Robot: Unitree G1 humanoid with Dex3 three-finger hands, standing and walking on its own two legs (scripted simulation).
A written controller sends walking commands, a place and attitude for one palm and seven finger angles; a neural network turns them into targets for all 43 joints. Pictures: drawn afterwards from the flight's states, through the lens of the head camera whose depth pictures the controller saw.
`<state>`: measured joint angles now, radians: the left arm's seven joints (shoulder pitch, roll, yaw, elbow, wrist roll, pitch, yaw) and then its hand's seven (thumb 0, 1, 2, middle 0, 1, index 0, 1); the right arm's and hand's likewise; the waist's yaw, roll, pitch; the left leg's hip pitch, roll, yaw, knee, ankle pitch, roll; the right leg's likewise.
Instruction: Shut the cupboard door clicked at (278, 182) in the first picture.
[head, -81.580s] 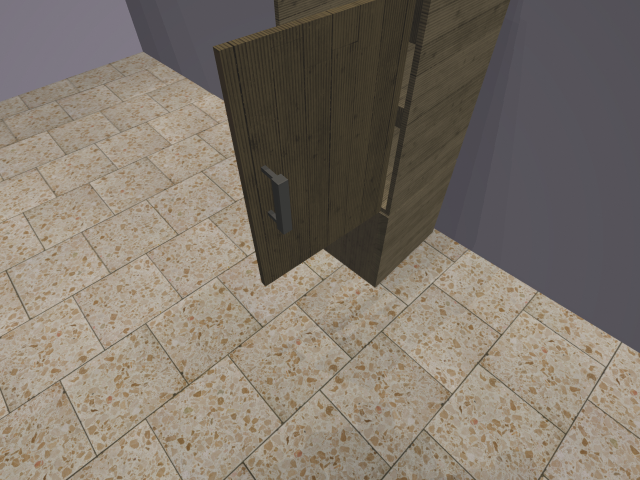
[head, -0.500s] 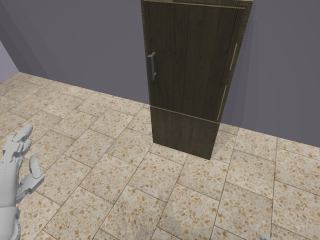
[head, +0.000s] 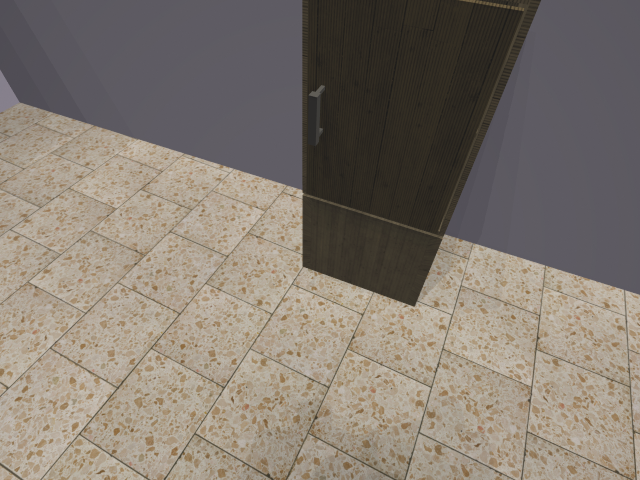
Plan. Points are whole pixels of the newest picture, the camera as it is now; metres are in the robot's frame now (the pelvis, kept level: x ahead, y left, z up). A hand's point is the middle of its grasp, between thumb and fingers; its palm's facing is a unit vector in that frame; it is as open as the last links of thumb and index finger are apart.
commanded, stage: let the arm hang, fingers relaxed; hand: left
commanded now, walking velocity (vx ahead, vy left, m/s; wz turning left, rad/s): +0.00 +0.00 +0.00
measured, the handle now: (317, 115) +0.93 +0.08 -0.05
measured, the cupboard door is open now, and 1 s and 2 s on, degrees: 0 0 0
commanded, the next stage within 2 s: look to check the result in 0.54 s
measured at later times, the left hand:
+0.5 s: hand out of the picture +0.00 +0.19 -0.18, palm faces +0.00 -0.98 -0.19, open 7.4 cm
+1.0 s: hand out of the picture +0.01 +0.19 -0.17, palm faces -0.02 -0.98 -0.22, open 7.4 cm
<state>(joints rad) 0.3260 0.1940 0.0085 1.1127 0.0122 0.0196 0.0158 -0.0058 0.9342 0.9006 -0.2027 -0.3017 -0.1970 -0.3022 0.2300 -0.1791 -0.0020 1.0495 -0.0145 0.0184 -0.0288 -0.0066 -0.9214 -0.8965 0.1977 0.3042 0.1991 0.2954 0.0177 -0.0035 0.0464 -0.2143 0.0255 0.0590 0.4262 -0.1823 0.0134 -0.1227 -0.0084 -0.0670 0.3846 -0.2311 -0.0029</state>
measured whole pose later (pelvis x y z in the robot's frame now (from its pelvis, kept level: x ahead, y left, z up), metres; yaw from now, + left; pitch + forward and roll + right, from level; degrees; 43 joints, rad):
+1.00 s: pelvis +0.00 +0.00 +0.00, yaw -2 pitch -2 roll +0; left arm 0.27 0.19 0.01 1.15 0.01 0.00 0.02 0.01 0.90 0.90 -0.20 -0.30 -0.20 -0.30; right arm 0.24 -0.20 -0.01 1.12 -0.01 0.01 -0.02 0.00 -0.91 -0.90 0.20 0.30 0.20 0.30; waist 0.00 0.00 0.05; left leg -0.17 0.02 0.09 0.38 -0.18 0.02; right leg -0.11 -0.02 -0.03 0.38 -0.23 0.00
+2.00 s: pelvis +0.03 -0.01 +0.00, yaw -1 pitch -1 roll +0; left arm 0.21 0.24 0.01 1.14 0.01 -0.01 0.02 0.01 0.90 0.90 -0.20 -0.30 -0.20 -0.30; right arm 0.18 -0.24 0.00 1.13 -0.01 0.01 -0.02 0.00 -0.91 -0.90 0.20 0.30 0.20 0.30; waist 0.00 0.00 0.05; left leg -0.12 0.03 0.08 0.35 -0.20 0.00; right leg -0.05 0.00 -0.04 0.32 -0.25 -0.01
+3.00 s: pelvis +0.04 -0.02 +0.00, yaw -1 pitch -1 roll +0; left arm 0.23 0.21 0.01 1.14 0.01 -0.01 0.02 0.01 0.90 0.90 -0.20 -0.30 -0.20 -0.30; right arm 0.21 -0.21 0.00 1.13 -0.01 0.01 -0.03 0.00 -0.91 -0.90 0.20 0.30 0.20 0.30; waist 0.00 0.01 0.05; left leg -0.12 0.04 0.07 0.35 -0.20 -0.02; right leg -0.04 0.01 -0.05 0.32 -0.25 -0.03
